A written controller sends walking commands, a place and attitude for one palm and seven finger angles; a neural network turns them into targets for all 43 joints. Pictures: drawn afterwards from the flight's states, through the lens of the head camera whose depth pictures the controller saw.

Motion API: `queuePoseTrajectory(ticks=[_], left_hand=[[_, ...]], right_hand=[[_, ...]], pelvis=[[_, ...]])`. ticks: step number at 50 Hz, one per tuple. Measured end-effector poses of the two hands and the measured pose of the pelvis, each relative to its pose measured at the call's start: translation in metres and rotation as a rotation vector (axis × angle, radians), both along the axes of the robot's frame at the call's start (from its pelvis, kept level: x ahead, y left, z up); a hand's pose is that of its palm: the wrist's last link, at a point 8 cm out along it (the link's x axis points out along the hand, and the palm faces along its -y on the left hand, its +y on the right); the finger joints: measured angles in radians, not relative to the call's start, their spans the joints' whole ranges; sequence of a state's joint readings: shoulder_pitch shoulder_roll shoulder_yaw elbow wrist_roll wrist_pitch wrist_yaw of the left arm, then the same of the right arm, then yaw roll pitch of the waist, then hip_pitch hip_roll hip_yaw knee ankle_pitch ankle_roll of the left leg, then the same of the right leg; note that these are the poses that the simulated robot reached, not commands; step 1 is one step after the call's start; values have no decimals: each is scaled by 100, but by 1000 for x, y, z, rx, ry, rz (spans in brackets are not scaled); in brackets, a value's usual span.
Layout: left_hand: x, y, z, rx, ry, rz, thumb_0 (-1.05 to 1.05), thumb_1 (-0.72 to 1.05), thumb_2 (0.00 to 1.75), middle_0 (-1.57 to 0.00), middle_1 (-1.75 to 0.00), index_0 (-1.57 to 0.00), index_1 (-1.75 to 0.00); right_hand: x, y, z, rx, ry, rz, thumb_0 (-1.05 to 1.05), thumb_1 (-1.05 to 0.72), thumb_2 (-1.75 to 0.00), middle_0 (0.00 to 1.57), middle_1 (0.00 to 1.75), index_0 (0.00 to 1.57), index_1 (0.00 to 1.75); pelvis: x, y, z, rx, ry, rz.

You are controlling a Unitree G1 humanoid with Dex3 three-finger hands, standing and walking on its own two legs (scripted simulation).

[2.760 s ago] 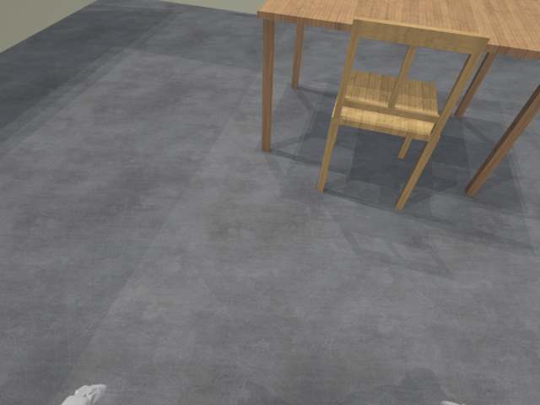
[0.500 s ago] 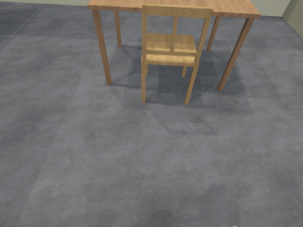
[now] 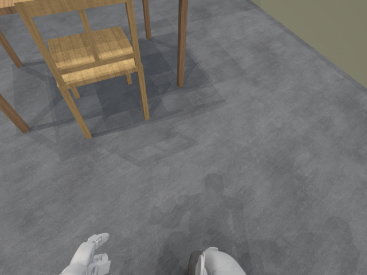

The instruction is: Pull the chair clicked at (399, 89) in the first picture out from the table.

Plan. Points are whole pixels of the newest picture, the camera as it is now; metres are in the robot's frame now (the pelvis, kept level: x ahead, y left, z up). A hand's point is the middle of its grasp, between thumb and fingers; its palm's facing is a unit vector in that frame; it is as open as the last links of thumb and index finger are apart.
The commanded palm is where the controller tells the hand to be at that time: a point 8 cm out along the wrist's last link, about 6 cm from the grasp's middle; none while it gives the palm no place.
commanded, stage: walk to a spot facing it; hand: left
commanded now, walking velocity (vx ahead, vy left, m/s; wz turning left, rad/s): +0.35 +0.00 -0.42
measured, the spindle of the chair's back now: (89, 36) +1.02 +0.41 -0.10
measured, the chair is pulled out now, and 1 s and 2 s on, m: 0.00 0.00 0.00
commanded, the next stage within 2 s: turn to face it in 0.88 s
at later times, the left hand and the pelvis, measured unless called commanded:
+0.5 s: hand (106, 248) +0.19 +0.19 -0.16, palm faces -0.02 -0.98 -0.20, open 7.3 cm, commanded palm none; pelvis +0.21 +0.00 +0.02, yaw -8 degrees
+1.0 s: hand (151, 129) +0.56 +0.11 -0.15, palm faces -0.43 -0.88 -0.20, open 7.4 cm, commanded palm none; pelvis +0.38 -0.03 +0.01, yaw -26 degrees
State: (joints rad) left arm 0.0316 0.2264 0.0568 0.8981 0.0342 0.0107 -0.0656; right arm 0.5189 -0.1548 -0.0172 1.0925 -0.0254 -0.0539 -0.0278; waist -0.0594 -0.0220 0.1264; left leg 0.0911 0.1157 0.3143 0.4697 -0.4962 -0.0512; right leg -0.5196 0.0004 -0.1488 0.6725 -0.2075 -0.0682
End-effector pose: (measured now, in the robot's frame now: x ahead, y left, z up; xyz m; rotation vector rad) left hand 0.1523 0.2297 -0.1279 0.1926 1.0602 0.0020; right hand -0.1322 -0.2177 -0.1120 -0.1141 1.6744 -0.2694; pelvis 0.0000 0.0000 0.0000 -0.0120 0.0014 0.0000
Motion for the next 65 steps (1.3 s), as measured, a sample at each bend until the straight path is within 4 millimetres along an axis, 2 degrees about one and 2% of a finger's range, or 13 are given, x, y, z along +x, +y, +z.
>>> queuePoseTrajectory(ticks=[3,5,10,17,25,29,33,36,41,48,53,58,65], left_hand=[[42,-20,-6,4,-59,-30,1,92,90,-19,-30,-20,-30],[52,-27,-5,6,-48,-32,1,91,90,-19,-30,-20,-30],[50,-31,5,35,55,-19,0,92,90,-20,-30,-20,-30],[51,-7,16,81,133,49,0,94,90,-20,-30,-20,-30],[39,9,4,55,305,131,0,92,90,-20,-30,-20,-30],[45,19,-11,31,426,134,1,92,90,-20,-30,-20,-30],[88,25,-10,24,466,60,1,91,90,-20,-30,-20,-30],[142,24,-6,23,415,9,1,91,90,-19,-30,-20,-30],[245,9,-1,28,293,-93,1,92,90,-19,-30,-20,-30],[389,-51,6,52,131,-280,1,92,90,-19,-30,-20,-30],[471,-113,4,84,-14,-403,1,92,90,-19,-30,-20,-30],[494,-151,14,74,-70,-425,0,92,90,-19,-30,-20,-30],[481,-169,22,-4,-47,-348,1,91,90,-20,-30,-20,-30]], right_hand=[[13,-7,-11,16,44,-53,0,-91,-90,20,30,20,30],[42,-14,-15,11,2,-62,1,-91,-90,20,30,20,30],[154,-31,-14,-6,-232,-32,1,-91,-90,20,30,20,30],[300,-35,-3,6,-483,43,0,-91,-90,20,30,20,30],[439,-16,12,4,-620,141,0,-91,-90,20,30,20,30],[491,-4,13,-36,-690,150,0,-91,-90,20,30,20,30],[491,1,17,-66,-680,66,0,-91,-90,20,30,20,30],[469,5,15,-77,-595,-19,0,-91,-90,20,30,21,30],[427,-12,15,-147,-458,-157,-3,-96,-90,20,30,21,30],[370,-8,1,-105,-232,-326,-1,-93,-90,20,30,20,30],[351,-8,-26,-31,-120,-440,0,-92,-90,20,30,20,30],[382,-21,-35,1,-137,-451,0,-92,-90,20,30,20,30],[454,-36,-24,27,-268,-364,0,-92,-90,20,30,20,30]], pelvis=[[28,-13,-12,12,-8,-24],[41,-17,-8,9,-18,-35],[78,-23,9,7,-10,-72],[134,-20,20,-1,6,-106],[207,0,17,-14,3,-136],[245,15,6,-7,-6,-182],[274,21,12,2,-22,-245],[296,22,19,-1,-21,-282],[329,15,23,2,-14,-345],[369,-13,16,3,-16,-423],[396,-50,-6,26,-18,-458],[409,-65,-3,7,-30,-446],[425,-71,12,3,-24,-363]])
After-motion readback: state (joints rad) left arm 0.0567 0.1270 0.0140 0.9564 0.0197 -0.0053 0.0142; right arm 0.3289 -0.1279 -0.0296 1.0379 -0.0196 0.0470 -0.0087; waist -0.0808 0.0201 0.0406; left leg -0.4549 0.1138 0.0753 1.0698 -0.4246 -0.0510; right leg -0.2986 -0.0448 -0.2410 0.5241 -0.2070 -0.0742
